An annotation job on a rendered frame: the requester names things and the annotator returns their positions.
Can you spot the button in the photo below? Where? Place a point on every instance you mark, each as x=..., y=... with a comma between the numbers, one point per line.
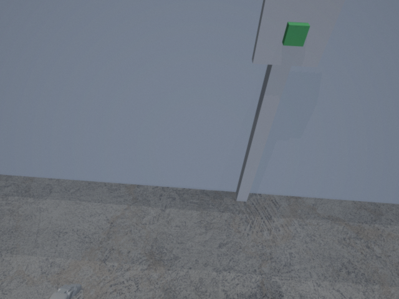
x=295, y=34

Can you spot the panel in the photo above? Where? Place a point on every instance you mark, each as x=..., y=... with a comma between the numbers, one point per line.
x=269, y=49

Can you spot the left robot hand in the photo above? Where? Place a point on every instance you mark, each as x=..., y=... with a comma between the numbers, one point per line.
x=66, y=291

